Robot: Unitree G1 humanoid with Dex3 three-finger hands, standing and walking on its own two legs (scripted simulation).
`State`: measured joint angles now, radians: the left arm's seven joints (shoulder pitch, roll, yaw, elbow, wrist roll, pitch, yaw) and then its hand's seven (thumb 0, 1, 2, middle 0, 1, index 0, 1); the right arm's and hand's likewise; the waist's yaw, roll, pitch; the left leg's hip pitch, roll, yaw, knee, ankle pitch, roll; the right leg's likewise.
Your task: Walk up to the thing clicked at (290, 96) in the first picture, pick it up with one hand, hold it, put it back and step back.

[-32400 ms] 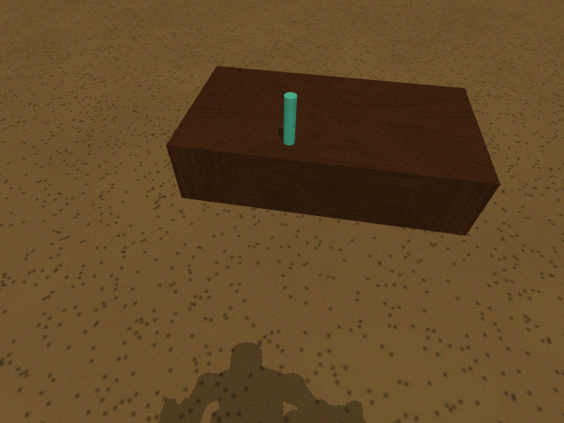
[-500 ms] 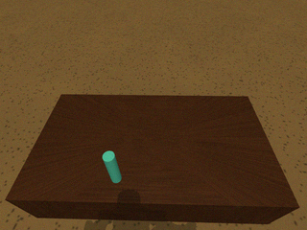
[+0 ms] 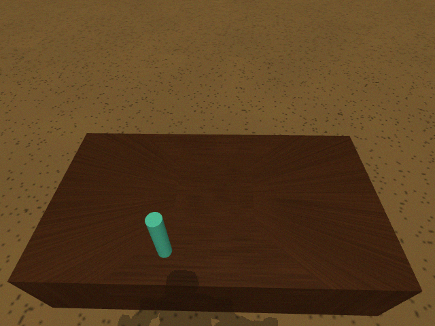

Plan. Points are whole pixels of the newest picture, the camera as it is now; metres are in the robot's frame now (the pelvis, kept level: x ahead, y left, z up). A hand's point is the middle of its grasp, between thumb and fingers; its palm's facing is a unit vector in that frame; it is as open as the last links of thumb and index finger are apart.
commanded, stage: stand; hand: left
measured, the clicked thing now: (159, 236) +0.47 +0.21 -0.34
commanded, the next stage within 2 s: step back in 0.72 s
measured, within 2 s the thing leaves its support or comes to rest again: neither
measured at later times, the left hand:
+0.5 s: hand out of the picture +0.08 +0.26 -0.16, palm faces -0.01 -0.94 -0.34, open 7.4 cm
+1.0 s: hand out of the picture +0.09 +0.31 -0.17, palm faces -0.03 -0.92 -0.38, open 7.4 cm
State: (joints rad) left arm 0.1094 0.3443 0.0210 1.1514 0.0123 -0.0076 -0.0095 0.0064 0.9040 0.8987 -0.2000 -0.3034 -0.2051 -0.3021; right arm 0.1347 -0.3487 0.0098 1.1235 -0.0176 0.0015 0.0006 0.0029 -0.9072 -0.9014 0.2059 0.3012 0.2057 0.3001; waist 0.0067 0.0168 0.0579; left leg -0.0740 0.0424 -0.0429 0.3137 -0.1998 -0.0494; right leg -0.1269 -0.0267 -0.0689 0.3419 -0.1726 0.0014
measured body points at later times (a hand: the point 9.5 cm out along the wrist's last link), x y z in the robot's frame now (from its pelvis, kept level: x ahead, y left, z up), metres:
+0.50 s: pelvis +0.01 +0.00 +0.00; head +0.02 +0.00 +0.45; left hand +0.08 +0.30 -0.13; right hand +0.07 -0.30 -0.14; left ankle -0.02 +0.15 -0.75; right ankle +0.01 -0.12 -0.75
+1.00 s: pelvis -0.04 +0.04 -0.02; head +0.03 +0.05 +0.42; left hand +0.09 +0.36 -0.15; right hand +0.04 -0.30 -0.14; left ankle -0.06 +0.16 -0.75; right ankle +0.01 -0.12 -0.75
